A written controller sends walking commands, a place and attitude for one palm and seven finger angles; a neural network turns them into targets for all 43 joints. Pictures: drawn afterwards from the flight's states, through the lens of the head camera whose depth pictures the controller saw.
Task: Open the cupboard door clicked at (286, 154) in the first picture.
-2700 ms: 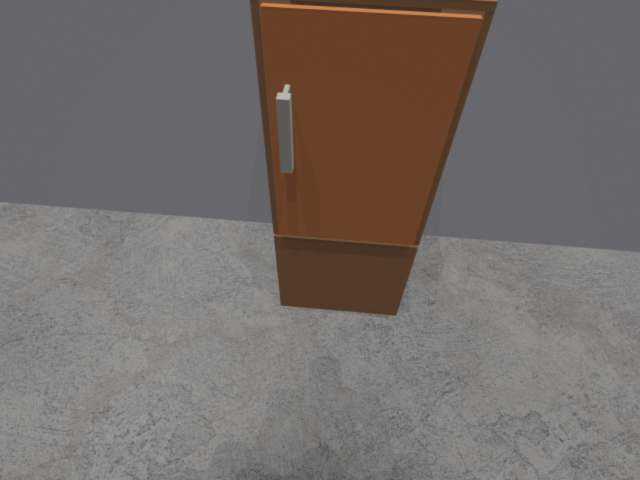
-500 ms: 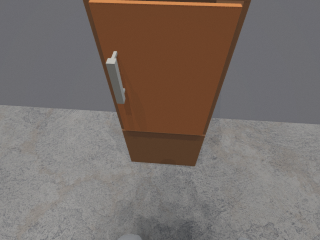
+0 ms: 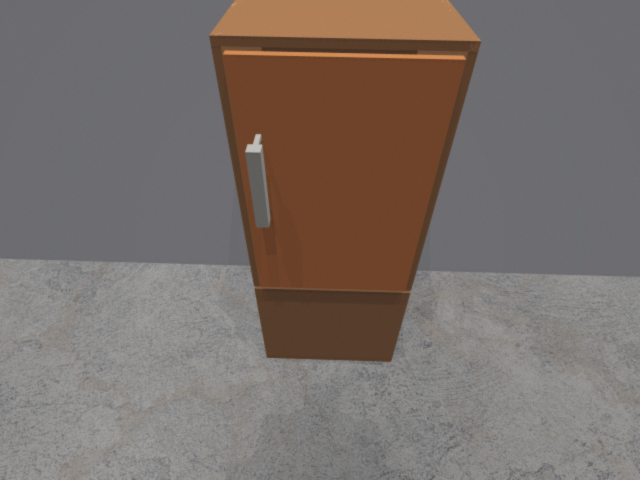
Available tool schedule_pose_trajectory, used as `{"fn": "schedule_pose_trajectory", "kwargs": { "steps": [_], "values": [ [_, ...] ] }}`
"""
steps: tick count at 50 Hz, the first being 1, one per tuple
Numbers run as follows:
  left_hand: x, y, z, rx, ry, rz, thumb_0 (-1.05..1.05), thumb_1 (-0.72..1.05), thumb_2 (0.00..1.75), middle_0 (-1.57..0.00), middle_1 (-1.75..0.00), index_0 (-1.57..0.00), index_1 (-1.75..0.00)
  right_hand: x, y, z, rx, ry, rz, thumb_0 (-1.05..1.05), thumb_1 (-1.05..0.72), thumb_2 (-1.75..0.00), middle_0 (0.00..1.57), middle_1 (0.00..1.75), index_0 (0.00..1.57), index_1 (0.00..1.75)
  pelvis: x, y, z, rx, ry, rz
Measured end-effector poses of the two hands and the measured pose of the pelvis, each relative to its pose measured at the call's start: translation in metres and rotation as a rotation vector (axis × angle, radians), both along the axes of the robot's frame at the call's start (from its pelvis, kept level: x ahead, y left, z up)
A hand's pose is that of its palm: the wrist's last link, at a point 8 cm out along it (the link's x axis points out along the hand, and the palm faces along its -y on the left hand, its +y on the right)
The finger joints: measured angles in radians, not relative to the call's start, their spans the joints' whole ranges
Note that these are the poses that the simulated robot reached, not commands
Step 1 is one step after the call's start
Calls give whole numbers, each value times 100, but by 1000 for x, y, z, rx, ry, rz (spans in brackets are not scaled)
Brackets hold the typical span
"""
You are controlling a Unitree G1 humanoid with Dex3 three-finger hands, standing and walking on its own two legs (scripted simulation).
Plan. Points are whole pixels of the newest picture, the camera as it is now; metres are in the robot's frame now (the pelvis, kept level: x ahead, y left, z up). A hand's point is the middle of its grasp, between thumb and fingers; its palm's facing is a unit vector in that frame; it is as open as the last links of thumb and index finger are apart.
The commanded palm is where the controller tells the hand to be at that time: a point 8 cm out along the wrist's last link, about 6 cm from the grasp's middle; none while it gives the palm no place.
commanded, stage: come to a stop and stand still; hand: left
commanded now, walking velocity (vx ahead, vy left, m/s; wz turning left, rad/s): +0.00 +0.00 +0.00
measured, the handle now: (260, 181) +0.63 +0.16 +0.03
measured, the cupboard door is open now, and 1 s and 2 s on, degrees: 0 0 0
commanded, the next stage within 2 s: look again from close up in 0.22 s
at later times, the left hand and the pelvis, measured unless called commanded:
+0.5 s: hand out of the picture -0.01 +0.14 -0.17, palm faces +0.07 -0.99 -0.15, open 7.4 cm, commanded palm none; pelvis +0.01 -0.02 +0.01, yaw +1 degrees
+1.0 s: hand out of the picture +0.03 +0.14 -0.16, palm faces +0.06 -0.98 -0.18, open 7.4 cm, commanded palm none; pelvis +0.03 -0.03 +0.01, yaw +1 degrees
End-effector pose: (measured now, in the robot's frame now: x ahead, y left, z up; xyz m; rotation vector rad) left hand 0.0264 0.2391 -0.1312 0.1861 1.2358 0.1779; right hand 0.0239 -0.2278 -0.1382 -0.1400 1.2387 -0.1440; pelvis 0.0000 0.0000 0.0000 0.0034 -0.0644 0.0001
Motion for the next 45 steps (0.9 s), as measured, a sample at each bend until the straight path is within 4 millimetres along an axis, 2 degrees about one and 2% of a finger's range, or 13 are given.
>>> {"fn": "schedule_pose_trajectory", "kwargs": {
  "steps": [8,14,19,26,36,45],
  "values": [
    [-56,-18,-6,-36,124,53,1,91,90,-20,-30,-19,-30,-13,-6,-1,-3,43,7,1,-90,-90,20,30,20,30,-4,-5,2,0,11,10],
    [-71,-36,-10,-75,171,67,1,91,90,-20,-30,-19,-30,-17,-9,2,-12,61,2,1,-90,-90,20,30,20,30,-2,-9,3,1,19,14],
    [-63,-46,-11,-94,161,65,1,90,90,-20,-30,-19,-30,-20,-9,2,-8,79,-1,1,-90,-90,20,30,20,30,1,-12,4,2,21,16],
    [-38,-51,-10,-93,113,53,1,90,90,-20,-30,-19,-30,-17,-7,2,8,96,-4,1,-90,-90,20,30,20,30,8,-18,6,2,26,20],
    [-13,-46,-5,-61,88,42,1,92,90,-20,-30,-19,-30,-9,-8,3,20,109,-7,0,-90,-90,20,30,20,30,19,-24,9,1,26,21],
    [-3,-47,-3,-54,87,40,1,92,90,-20,-30,-19,-30,-2,-13,4,16,119,-4,0,-90,-90,20,30,20,30,26,-27,10,1,23,22]
  ]
}}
